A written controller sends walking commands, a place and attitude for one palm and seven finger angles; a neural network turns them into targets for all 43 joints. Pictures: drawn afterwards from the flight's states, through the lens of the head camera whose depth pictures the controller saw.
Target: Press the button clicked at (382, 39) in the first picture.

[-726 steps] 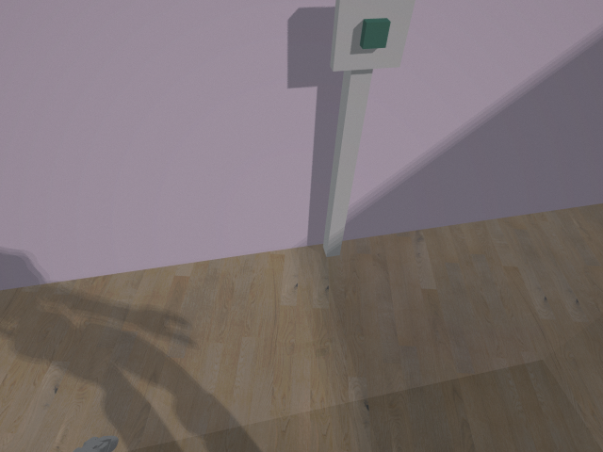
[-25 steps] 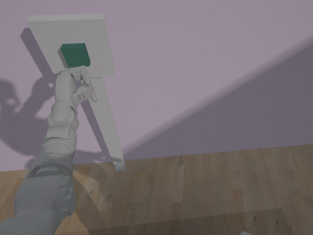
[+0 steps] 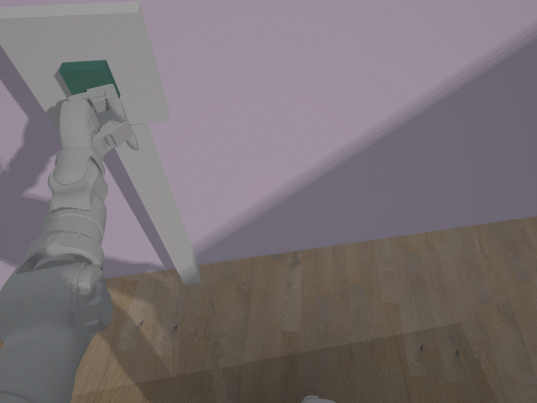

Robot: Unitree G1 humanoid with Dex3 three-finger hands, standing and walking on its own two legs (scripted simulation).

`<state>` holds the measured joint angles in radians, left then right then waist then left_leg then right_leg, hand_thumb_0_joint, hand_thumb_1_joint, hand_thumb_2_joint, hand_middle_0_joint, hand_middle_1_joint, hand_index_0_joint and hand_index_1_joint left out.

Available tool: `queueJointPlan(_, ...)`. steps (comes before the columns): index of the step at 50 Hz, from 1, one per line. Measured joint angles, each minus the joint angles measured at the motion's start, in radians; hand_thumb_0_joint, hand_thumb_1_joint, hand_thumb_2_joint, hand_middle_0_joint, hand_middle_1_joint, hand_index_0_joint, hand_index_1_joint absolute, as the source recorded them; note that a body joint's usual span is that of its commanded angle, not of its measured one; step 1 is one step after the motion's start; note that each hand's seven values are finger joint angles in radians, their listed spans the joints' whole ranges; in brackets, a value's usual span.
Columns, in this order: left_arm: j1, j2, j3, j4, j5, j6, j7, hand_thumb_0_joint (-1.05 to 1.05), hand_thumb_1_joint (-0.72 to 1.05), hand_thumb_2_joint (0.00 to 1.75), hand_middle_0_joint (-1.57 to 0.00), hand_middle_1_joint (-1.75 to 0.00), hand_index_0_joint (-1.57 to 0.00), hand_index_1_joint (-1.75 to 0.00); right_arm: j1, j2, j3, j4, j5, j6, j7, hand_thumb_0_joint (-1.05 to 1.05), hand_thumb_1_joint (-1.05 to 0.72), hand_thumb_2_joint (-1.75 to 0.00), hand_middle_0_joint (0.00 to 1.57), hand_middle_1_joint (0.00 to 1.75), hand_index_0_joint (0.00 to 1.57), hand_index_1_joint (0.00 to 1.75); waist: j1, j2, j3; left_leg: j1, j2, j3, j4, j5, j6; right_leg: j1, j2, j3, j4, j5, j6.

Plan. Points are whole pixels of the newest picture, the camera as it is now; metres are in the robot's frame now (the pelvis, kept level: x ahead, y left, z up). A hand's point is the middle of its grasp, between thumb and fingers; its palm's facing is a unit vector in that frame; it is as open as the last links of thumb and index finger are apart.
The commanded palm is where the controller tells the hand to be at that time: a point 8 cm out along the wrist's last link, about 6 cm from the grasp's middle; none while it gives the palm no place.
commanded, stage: press the button with the knuckle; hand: left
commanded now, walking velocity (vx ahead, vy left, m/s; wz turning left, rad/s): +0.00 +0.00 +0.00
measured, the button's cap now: (92, 81) +0.54 +0.24 +0.17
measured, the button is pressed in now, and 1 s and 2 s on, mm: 1 5 0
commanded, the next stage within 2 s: hold the button down briefly in 0.42 s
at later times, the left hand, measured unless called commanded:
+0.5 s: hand (125, 118) +0.51 +0.19 +0.13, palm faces +0.14 -0.99 -0.02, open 3.5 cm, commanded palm +0.50 +0.24 +0.13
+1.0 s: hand (125, 119) +0.50 +0.19 +0.13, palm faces +0.14 -0.99 -0.01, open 3.6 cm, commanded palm +0.48 +0.24 +0.13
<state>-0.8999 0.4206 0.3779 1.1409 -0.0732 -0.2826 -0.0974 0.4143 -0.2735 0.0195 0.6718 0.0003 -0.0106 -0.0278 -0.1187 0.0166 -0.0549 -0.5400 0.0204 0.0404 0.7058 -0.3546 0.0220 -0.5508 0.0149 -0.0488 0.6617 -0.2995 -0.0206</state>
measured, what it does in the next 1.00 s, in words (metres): stands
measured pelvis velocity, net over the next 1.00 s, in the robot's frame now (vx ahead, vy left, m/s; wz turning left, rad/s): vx -0.02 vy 0.00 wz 0.02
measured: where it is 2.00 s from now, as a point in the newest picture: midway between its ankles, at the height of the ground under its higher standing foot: outside the picture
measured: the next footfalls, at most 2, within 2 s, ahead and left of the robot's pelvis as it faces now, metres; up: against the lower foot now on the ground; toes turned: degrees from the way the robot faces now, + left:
none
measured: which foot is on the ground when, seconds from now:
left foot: down 0.00-1.00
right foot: down 0.00-1.00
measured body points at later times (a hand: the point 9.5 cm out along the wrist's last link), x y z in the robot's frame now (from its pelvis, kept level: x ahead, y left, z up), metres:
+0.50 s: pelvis -0.02 +0.00 -0.01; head +0.07 +0.01 +0.43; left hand +0.49 +0.25 +0.13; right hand -0.01 -0.27 -0.12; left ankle -0.01 +0.10 -0.72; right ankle +0.01 -0.11 -0.72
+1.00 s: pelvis -0.02 +0.00 -0.01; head +0.07 +0.01 +0.43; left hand +0.49 +0.25 +0.13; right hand -0.04 -0.26 -0.12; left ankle -0.01 +0.10 -0.72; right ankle +0.01 -0.11 -0.72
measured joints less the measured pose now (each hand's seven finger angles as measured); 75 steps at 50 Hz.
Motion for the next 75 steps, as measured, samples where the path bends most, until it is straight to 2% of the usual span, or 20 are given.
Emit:
queueJointPlan(9,-0.037,0.002,-0.005,0.042,0.007,-0.011,0.013,0.02,0.88,0.92,-1.3,-1.5,-1.33,-1.5,-0.003,-0.001,0.002,0.009,-0.007,-0.002,0.005,0.0,-0.91,-0.9,0.2,0.3,0.2,0.29,-0.004,0.003,-0.002,-0.023,-0.002,-0.012,0.015,-0.001,0.0,-0.014,-0.002,-0.011,0.007,-0.001,0.0)
queueJointPlan(16,-0.112,0.052,-0.001,0.128,0.032,-0.012,0.004,0.03,0.86,0.91,-1.3,-1.5,-1.37,-1.5,-0.021,-0.002,0.015,-0.002,-0.01,-0.013,0.001,0.0,-0.91,-0.9,0.2,0.3,0.2,0.29,-0.028,0.002,0.002,-0.062,-0.002,-0.021,0.035,0.002,0.001,-0.047,-0.003,-0.02,0.019,0.004,0.0)
queueJointPlan(27,-0.195,0.099,-0.005,0.203,0.038,-0.032,0.006,0.05,0.86,0.9,-1.3,-1.5,-1.48,-1.5,0.005,-0.014,0.024,0.008,-0.022,-0.025,0.002,0.0,-0.91,-0.9,0.2,0.3,0.2,0.29,-0.053,0.003,0.006,-0.129,-0.004,-0.031,0.064,0.009,0.002,-0.105,-0.006,-0.031,0.037,0.012,0.002)
queueJointPlan(44,-0.21,0.116,-0.006,0.22,0.041,-0.036,0.023,0.04,0.87,0.89,-1.3,-1.5,-1.52,-1.5,0.045,-0.017,0.025,0.021,-0.031,-0.032,0.01,0.0,-0.91,-0.9,0.2,0.3,0.2,0.29,-0.069,0.008,0.005,-0.154,-0.002,-0.034,0.077,0.013,0.004,-0.125,-0.004,-0.033,0.04,0.021,0.002)
queueJointPlan(49,-0.186,0.103,0.0,0.191,0.032,-0.035,0.013,0.04,0.87,0.89,-1.3,-1.5,-1.51,-1.5,0.043,-0.015,0.022,0.014,-0.03,-0.032,0.013,0.0,-0.91,-0.9,0.2,0.3,0.2,0.29,-0.059,0.007,0.001,-0.147,-0.001,-0.029,0.073,0.012,0.004,-0.121,-0.002,-0.027,0.039,0.021,0.002)
queueJointPlan(55,-0.112,0.061,0.001,0.112,0.014,-0.034,0.005,0.05,0.88,0.89,-1.3,-1.5,-1.49,-1.5,0.037,-0.011,0.014,-0.005,-0.023,-0.022,0.017,0.0,-0.91,-0.9,0.2,0.3,0.2,0.29,-0.035,0.007,-0.007,-0.114,0.001,-0.018,0.061,0.005,0.004,-0.095,0.001,-0.016,0.033,0.015,0.002)
queueJointPlan(62,-0.024,0.015,0.005,0.024,-0.003,-0.009,0.005,0.03,0.9,0.89,-1.3,-1.5,-1.38,-1.5,0.006,-0.004,0.01,-0.027,-0.009,-0.009,0.015,0.0,-0.91,-0.9,0.2,0.3,0.2,0.29,-0.011,0.006,-0.013,-0.06,0.004,-0.005,0.041,-0.005,0.004,-0.051,0.004,-0.002,0.022,0.005,0.002)
queueJointPlan(75,0.182,-0.102,-0.053,-0.243,-0.049,0.06,0.017,0.02,0.9,0.9,-1.3,-1.5,-1.3,-1.5,-0.051,0.009,-0.003,-0.057,0.014,-0.001,0.009,0.0,-0.91,-0.9,0.2,0.3,0.2,0.29,0.047,0.015,-0.017,0.037,-0.001,0.001,-0.006,-0.017,0.002,0.037,0.002,0.006,-0.009,-0.014,0.004)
